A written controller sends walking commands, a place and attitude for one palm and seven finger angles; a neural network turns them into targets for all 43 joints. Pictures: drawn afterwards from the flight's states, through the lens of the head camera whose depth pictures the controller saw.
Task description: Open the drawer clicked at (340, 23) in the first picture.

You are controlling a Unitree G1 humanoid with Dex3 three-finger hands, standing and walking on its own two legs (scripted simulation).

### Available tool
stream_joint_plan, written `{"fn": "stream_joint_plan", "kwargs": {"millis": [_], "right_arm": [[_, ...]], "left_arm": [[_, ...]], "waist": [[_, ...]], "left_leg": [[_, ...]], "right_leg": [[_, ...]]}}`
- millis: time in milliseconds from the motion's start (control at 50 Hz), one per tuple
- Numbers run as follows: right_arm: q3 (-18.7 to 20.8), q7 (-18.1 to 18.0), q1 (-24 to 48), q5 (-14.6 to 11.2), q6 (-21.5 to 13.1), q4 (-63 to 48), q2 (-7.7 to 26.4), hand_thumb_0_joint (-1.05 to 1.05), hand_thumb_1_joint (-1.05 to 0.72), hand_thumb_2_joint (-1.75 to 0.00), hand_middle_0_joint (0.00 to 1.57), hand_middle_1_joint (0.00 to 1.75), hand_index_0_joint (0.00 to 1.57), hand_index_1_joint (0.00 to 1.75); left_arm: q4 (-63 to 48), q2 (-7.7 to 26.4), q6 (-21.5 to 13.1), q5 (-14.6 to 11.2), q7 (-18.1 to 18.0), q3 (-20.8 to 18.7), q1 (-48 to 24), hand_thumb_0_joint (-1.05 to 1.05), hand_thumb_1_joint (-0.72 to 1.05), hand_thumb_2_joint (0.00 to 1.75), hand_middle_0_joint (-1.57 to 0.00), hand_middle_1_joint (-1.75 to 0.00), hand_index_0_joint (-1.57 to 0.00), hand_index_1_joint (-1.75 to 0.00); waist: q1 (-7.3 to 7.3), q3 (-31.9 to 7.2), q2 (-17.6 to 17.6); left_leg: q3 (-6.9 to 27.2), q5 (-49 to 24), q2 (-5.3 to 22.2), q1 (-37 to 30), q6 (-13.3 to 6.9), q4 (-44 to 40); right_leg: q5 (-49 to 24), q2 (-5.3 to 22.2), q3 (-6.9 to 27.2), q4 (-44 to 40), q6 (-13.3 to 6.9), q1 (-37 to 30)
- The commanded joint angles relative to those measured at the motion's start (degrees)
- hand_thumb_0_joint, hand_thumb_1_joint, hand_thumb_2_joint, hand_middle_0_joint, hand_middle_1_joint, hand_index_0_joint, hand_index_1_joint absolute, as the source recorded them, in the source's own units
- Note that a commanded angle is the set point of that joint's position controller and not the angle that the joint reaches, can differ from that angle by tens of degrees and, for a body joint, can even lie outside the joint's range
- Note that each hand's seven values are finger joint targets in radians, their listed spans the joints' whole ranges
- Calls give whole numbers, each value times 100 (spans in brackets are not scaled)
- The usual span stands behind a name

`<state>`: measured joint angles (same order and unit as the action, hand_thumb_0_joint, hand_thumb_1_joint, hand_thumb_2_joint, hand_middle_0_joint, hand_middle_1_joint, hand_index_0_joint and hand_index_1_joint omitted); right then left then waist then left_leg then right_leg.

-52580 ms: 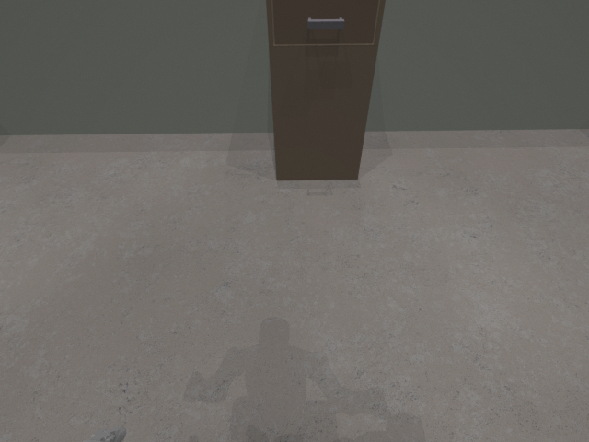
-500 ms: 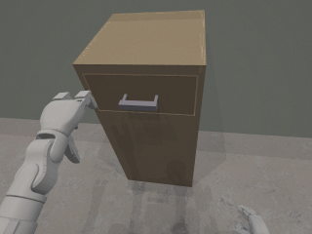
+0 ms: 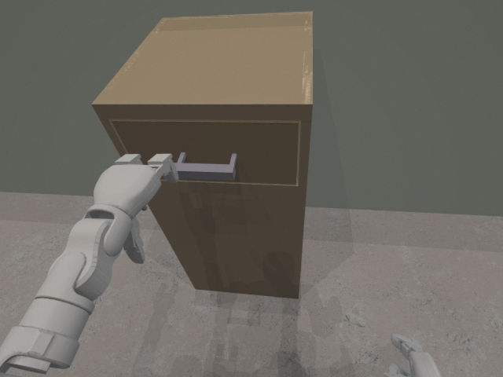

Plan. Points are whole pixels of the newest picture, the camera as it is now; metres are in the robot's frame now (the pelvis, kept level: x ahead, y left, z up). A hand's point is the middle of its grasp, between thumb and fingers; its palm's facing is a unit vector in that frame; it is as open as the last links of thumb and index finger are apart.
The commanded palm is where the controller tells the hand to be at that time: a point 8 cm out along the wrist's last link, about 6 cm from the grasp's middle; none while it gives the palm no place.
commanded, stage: move the hooked fingers above the handle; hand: left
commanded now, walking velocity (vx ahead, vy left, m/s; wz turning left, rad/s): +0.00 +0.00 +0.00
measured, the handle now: (205, 164) +0.52 +0.17 +0.02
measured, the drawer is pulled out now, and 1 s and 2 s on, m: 0.00 0.00 0.00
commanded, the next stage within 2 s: none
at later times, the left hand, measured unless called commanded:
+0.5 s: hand (181, 189) +0.40 +0.17 +0.08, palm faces -0.03 -0.05 -1.00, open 13.8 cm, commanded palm +0.39 +0.20 +0.15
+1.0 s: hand (215, 165) +0.46 +0.13 +0.08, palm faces +0.00 -0.06 -1.00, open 13.8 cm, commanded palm +0.44 +0.17 +0.14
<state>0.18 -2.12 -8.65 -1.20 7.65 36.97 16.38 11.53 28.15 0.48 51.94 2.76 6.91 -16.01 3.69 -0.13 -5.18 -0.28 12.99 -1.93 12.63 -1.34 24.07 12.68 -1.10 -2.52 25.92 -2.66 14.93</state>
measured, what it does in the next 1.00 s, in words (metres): stands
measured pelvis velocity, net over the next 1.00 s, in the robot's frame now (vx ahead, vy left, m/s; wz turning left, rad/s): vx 0.03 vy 0.01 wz -0.02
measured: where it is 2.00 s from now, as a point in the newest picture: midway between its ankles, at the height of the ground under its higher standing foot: outside the picture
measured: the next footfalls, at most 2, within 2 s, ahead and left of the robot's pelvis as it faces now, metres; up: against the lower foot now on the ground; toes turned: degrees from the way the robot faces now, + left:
none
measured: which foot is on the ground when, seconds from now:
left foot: down 0.00-1.00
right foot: down 0.00-1.00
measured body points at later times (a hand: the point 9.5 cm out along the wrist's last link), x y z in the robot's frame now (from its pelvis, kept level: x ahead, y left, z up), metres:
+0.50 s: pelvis +0.02 +0.01 +0.00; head +0.05 -0.03 +0.44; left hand +0.39 +0.17 +0.14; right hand +0.18 -0.24 -0.13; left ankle -0.01 +0.11 -0.74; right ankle +0.01 -0.09 -0.74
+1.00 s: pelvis +0.03 +0.01 -0.01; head +0.07 -0.02 +0.44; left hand +0.45 +0.13 +0.13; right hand +0.13 -0.25 -0.15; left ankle -0.01 +0.11 -0.74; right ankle +0.01 -0.09 -0.74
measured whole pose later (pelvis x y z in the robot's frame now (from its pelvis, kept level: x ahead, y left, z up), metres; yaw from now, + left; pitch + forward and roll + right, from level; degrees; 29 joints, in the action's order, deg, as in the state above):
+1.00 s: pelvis +0.03 +0.01 -0.01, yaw -1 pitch +8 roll +1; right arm 2.0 -2.4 -13.8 -1.1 8.6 38.8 14.6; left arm 35.4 18.2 -0.9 57.0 -7.3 13.9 -37.0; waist -0.1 -4.6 -3.5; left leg -1.9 18.1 -2.3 20.0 -1.9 30.0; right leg 17.6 -0.8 -1.0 32.6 -2.1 23.2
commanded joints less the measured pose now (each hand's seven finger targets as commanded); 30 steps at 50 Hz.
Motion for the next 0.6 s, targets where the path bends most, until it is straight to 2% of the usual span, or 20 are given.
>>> {"fn": "stream_joint_plan", "kwargs": {"millis": [0, 40, 60, 120, 140, 160, 200, 240, 300, 360, 400, 420, 460, 500, 520, 540, 580], "right_arm": [[196, -79, 532, 25, -300, -789, 465, 0, -90, -90, 20, 30, 20, 30], [213, -53, 474, 9, -316, -744, 376, 0, -90, -90, 20, 30, 20, 30], [224, -36, 432, 5, -307, -713, 382, 0, -90, -90, 20, 30, 20, 30], [210, 15, 465, -54, -245, -663, 396, 0, -90, -90, 20, 30, 20, 30], [205, 22, 492, -69, -209, -649, 415, 0, -90, -90, 20, 30, 20, 30], [193, 39, 504, -78, -183, -670, 438, 0, -90, -90, 20, 30, 20, 30], [200, 47, 551, -110, -149, -745, 490, 0, -90, -90, 20, 30, 20, 30], [210, 39, 517, -97, -104, -809, 506, 0, -90, -90, 20, 30, 20, 30], [218, 10, 504, -69, -87, -907, 506, 0, -90, -90, 20, 30, 20, 30], [235, -36, 360, -22, -132, -857, 452, 0, -90, -90, 20, 30, 20, 30], [241, -50, 243, -20, -155, -779, 442, 0, -90, -90, 20, 30, 20, 30], [241, -45, 202, -28, -169, -744, 410, 0, -90, -90, 20, 30, 20, 30], [258, -35, 133, -32, -187, -670, 373, 0, -90, -90, 20, 30, 20, 30], [253, -22, 92, -44, -175, -570, 400, 0, -90, -90, 20, 30, 20, 30], [242, -11, 83, -42, -176, -550, 375, 0, -90, -90, 20, 30, 20, 30], [239, -6, 84, -44, -168, -509, 363, 0, -90, -90, 20, 30, 20, 30], [230, 28, 100, -46, -123, -482, 389, 0, -90, -90, 20, 30, 20, 30]], "left_arm": [[-1410, 1691, -462, 47, -575, -1202, -2524, 0, -50, 30, -30, -120, -30, -120], [-1287, 1517, -514, 38, -800, -1196, -2485, 0, -50, 30, -30, -120, -30, -120], [-1139, 1624, -473, 31, -914, -1395, -2335, 0, -50, 30, -30, -120, -30, -120], [-474, 1294, -120, 80, -1075, -1151, -2335, 0, -50, 30, -30, -120, -30, -120], [-220, 1241, 42, 136, -1083, -1074, -2234, 0, -50, 30, -30, -120, -30, -120], [-124, 1051, 194, 175, -1053, -831, -2295, 0, -50, 30, -30, -120, -30, -120], [-39, 850, 439, 242, -896, -543, -2339, 0, -50, 30, -30, -120, -30, -120], [-171, 808, 565, 241, -701, -366, -2382, 0, -50, 30, -30, -120, -30, -120], [-526, 593, 439, 187, -423, -53, -2752, 0, -50, 30, -30, -120, -30, -120], [-767, 672, 99, 171, -419, -126, -2976, 0, -50, 30, -30, -120, -30, -120], [-721, 774, -88, 222, -568, -253, -3350, 0, -50, 30, -30, -120, -30, -120], [-689, 781, -160, 252, -693, -296, -3473, 0, -50, 30, -30, -120, -30, -120], [-448, 715, -179, 312, -962, -376, -3506, 0, -50, 30, -30, -120, -30, -120], [-4, 898, -45, 389, -1217, -614, -3635, 0, -50, 30, -30, -120, -30, -120], [147, 859, 44, 420, -1334, -579, -3768, 0, -50, 30, -30, -120, -30, -120], [417, 850, 171, 470, -1419, -605, -3721, 0, -50, 30, -30, -120, -30, -120], [674, 684, 443, 561, -1493, -418, -3820, 0, -50, 30, -30, -120, -30, -120]], "waist": [[26, -1937, 371], [85, -1954, 248], [141, -1975, 266], [90, -1643, 592], [79, -1499, 624], [36, -1443, 688], [-42, -1586, 794], [-66, -1804, 834], [-200, -1958, 763], [-195, -2068, 519], [-220, -1978, 507], [-199, -1977, 404], [-151, -2026, 444], [-116, -1997, 510], [-97, -2081, 460], [-82, -2043, 584], [-105, -2130, 549]], "left_leg": [[-16, -1321, -115, -143, -115, -101], [-38, -1552, -110, -130, -91, -89], [-37, -1678, -102, -75, -70, -82], [-113, -1503, -66, 143, -48, -124], [-140, -1419, -53, 227, -37, -153], [-157, -1353, -48, 235, -41, -171], [-171, -1349, -38, 158, -63, -149], [-168, -1482, -45, 46, -109, -84], [-80, -1541, -68, -104, -137, 19], [-25, -1766, -60, -299, -143, 130], [29, -1783, -39, -312, -101, 163], [36, -1834, -35, -286, -77, 172], [32, -1980, -24, -287, -37, 212], [8, -1970, -16, -155, 10, 214], [-19, -1936, -16, -104, 19, 194], [-43, -1972, -10, -18, 19, 193], [-69, -2100, 4, 8, 49, 201]], "right_leg": [[-1209, 144, 420, -207, 68, -1095], [-1442, 157, 388, -127, 42, -1108], [-1561, 138, 365, -76, 29, -1142], [-1382, 141, 333, -114, 49, -971], [-1281, 130, 319, -123, 47, -906], [-1216, 136, 308, -144, 56, -849], [-1218, 127, 323, -150, 64, -865], [-1469, 153, 326, -84, 79, -987], [-1595, 131, 321, -5, 81, -894], [-1736, 108, 305, 85, 52, -761], [-1570, 69, 268, 97, 25, -545], [-1542, 65, 257, 137, 6, -494], [-1564, 45, 212, 210, -14, -417], [-1516, 15, 194, 236, -29, -387], [-1504, 38, 200, 263, -29, -439], [-1571, 34, 187, 280, -35, -482], [-1691, 37, 171, 329, -38, -476]]}}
